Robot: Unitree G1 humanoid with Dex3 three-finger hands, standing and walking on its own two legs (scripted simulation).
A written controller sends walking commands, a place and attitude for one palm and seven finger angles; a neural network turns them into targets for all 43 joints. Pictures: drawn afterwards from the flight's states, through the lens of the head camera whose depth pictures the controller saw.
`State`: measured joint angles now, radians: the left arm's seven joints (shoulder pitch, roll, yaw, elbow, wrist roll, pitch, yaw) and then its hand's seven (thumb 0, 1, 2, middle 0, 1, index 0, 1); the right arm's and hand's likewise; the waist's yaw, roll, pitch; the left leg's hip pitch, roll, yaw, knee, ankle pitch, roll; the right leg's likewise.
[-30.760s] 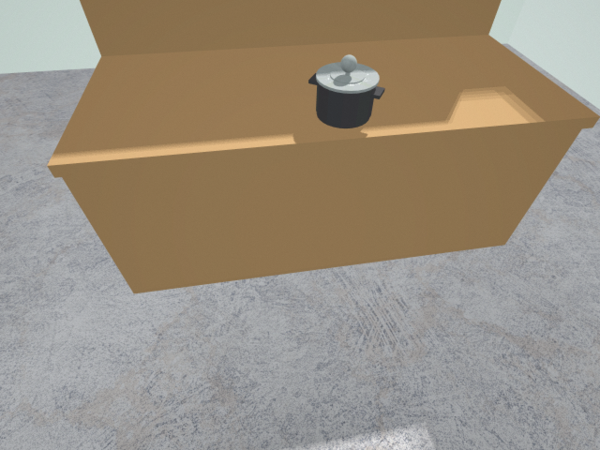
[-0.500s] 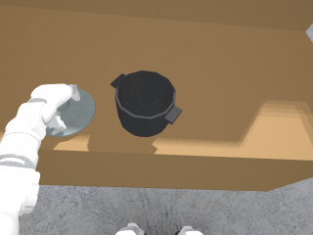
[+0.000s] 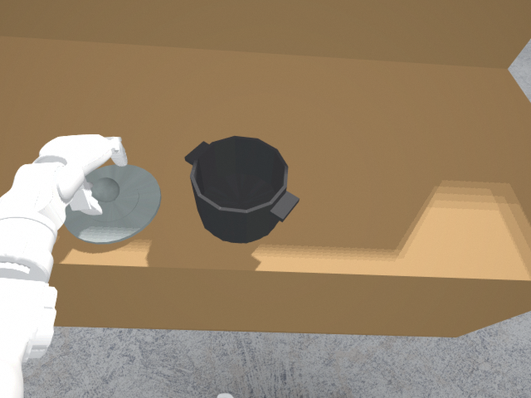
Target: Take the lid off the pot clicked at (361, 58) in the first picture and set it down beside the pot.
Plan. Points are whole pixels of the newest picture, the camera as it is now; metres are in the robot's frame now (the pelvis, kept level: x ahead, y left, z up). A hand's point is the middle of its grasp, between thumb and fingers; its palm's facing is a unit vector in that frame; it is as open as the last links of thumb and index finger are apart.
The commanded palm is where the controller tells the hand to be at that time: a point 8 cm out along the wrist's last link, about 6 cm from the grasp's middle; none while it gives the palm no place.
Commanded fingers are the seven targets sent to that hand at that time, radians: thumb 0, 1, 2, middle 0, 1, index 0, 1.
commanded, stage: raise the empty hand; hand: left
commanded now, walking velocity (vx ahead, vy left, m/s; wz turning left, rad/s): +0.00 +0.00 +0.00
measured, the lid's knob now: (106, 189) +0.47 +0.29 -0.04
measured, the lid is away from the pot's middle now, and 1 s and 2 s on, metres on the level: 0.25 0.25 0.25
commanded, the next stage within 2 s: draw the hand back to the body in 0.78 s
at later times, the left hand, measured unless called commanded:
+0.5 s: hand (71, 161) +0.44 +0.29 +0.09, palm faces -0.39 -0.08 -0.92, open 11.0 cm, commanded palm +0.44 +0.28 +0.15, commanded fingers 0.00 -0.02 0.66 -0.35 -0.85 -0.35 -0.85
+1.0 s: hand (69, 150) +0.44 +0.28 +0.11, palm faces -0.36 -0.07 -0.93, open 11.0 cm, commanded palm +0.42 +0.27 +0.17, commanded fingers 0.00 -0.02 0.66 -0.35 -0.85 -0.35 -0.85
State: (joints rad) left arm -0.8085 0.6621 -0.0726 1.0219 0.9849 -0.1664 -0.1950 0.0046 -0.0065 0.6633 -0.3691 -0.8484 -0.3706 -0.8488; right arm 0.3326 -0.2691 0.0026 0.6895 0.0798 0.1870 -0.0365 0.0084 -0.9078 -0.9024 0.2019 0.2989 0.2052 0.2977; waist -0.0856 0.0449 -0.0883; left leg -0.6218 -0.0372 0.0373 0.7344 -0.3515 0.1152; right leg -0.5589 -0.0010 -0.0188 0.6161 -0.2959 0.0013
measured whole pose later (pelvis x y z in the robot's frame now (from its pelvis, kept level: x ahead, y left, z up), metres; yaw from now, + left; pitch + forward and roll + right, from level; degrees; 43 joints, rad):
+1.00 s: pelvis +0.01 -0.01 +0.02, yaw +2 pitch +9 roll -3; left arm -0.80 0.71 -0.02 0.83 0.92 -0.21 -0.35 0.00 -0.01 0.66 -0.37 -0.85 -0.37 -0.85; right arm 0.24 -0.27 0.01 0.65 0.08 0.21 -0.04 0.01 -0.91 -0.90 0.20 0.30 0.20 0.30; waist -0.06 0.05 -0.03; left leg -0.43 -0.06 0.02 0.55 -0.28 0.10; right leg -0.37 -0.02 -0.03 0.45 -0.24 0.02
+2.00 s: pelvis +0.04 -0.06 +0.03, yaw +1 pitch +0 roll -1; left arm -0.07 0.40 0.30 0.09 -0.06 -0.07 0.10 0.01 0.38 0.77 -0.30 -0.61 -0.30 -0.61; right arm 0.20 -0.26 0.03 0.68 0.05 -0.03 -0.05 0.02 -0.91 -0.90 0.20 0.30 0.20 0.30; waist 0.01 0.04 0.02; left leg -0.15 -0.01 0.01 0.46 -0.30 0.03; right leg -0.11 0.02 -0.05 0.39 -0.27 -0.02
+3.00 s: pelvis +0.01 -0.06 +0.02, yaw +2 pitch -4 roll -1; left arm 0.53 0.33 0.28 -0.47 -0.08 -0.10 0.10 0.02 0.90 0.90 -0.21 -0.30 -0.21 -0.30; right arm 0.17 -0.22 0.03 0.63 0.04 -0.10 -0.06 0.02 -0.91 -0.90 0.20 0.30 0.20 0.30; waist 0.05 0.06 0.02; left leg -0.14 -0.01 0.01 0.49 -0.28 0.04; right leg -0.10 0.02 -0.05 0.42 -0.26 -0.02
